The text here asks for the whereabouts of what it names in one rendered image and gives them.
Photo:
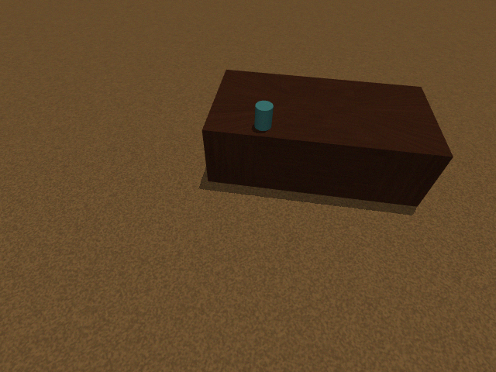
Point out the can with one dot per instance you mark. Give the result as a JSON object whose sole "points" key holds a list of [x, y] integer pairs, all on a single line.
{"points": [[263, 115]]}

